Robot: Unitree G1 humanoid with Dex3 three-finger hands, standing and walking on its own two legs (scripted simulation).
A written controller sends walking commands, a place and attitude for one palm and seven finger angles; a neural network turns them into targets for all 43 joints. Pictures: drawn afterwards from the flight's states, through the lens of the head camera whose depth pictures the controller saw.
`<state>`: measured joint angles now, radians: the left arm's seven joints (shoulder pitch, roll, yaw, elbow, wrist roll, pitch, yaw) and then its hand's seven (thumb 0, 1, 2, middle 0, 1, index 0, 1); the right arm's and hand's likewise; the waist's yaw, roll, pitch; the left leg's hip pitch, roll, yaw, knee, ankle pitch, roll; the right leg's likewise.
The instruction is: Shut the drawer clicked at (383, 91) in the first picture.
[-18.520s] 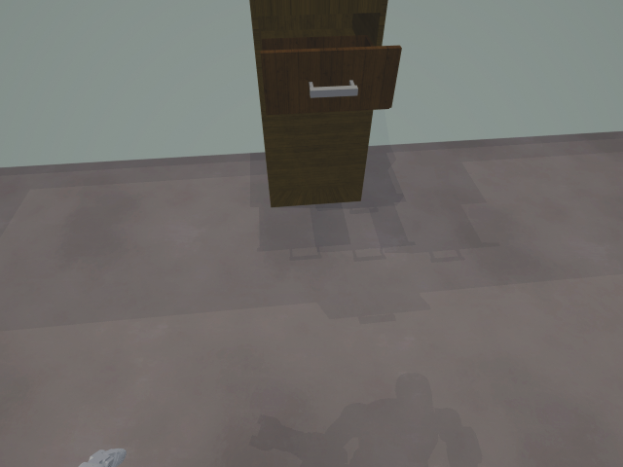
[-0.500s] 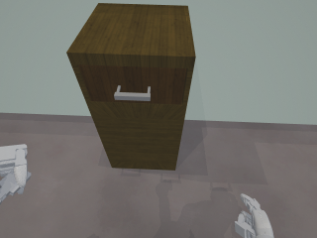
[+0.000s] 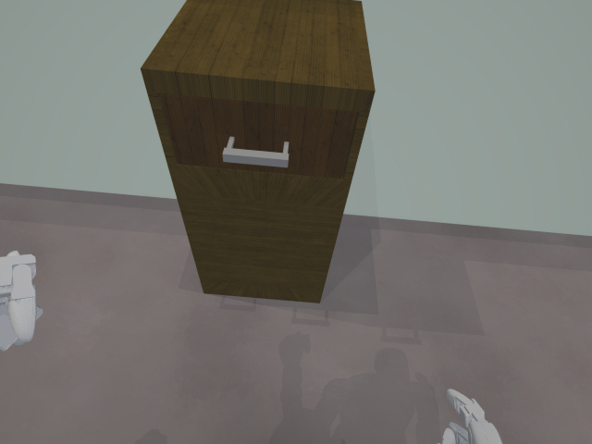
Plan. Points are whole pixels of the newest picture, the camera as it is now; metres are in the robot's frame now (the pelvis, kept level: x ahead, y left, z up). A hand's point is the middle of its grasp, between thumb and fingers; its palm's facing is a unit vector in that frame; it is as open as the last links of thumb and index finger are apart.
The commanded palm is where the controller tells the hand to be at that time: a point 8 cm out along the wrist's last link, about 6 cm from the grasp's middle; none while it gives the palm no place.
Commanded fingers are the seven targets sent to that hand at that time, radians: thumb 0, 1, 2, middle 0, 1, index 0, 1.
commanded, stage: step back with the hand held close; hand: left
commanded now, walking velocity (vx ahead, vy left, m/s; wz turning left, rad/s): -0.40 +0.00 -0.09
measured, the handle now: (257, 150) +0.67 +0.10 -0.03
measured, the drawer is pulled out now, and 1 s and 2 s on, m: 0.00 0.00 0.00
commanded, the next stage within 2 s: stop stepping back and stand still in 0.34 s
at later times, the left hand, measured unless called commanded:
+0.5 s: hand out of the picture +0.09 +0.21 +0.17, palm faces +0.24 -0.86 -0.46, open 3.2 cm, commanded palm +0.03 +0.25 +0.18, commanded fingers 0.00 0.90 0.90 -1.40 -1.60 -1.40 -1.60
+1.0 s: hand out of the picture -0.04 +0.22 +0.18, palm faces +0.36 -0.83 -0.43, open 3.3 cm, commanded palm -0.11 +0.26 +0.18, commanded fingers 0.00 0.90 0.90 -1.40 -1.60 -1.40 -1.60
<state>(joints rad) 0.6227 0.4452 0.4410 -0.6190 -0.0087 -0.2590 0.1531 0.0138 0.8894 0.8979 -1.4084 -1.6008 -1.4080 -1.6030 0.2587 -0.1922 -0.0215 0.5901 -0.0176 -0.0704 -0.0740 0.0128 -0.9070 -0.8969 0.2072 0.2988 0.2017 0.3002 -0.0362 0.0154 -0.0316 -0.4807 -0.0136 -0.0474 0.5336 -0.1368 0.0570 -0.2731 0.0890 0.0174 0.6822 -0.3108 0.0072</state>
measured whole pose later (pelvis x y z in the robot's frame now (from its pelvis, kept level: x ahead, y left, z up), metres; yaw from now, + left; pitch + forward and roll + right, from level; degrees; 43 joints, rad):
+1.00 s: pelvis -0.25 -0.01 +0.00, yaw -1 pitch -2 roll -1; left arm 0.59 0.40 0.39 -0.55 0.01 -0.21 0.16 0.01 0.89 0.90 -1.41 -1.60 -1.41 -1.60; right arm 0.34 -0.15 0.01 0.65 -0.01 -0.15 -0.04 0.01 -0.91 -0.90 0.21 0.30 0.20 0.30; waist -0.08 -0.04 -0.05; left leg -0.22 0.01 0.01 0.53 -0.29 0.03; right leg -0.56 -0.01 -0.06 1.12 -0.37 0.00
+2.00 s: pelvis -0.23 -0.02 +0.01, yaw +3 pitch -1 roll +0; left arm 0.34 0.21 0.02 1.06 0.01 0.03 0.03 0.01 0.91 0.90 -0.53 -0.68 -0.53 -0.67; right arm 0.29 -0.18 -0.02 1.06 -0.02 0.02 -0.02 0.01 -0.92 -0.90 0.20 0.30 0.20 0.30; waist 0.00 0.03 0.06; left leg -0.28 0.00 0.00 0.47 -0.17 0.01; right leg -0.18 -0.01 0.01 0.46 -0.27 0.02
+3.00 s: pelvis -0.22 -0.04 +0.01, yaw +2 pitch -2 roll +0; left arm 0.28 0.13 0.02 1.14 0.01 0.00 0.04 0.00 0.91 0.90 -0.20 -0.30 -0.20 -0.30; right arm 0.27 -0.13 -0.03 1.14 -0.02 0.00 -0.03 0.00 -0.91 -0.90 0.20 0.30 0.20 0.30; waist -0.01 0.02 0.04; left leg -0.21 0.03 0.00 0.43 -0.19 -0.03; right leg -0.13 0.02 0.01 0.44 -0.28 -0.02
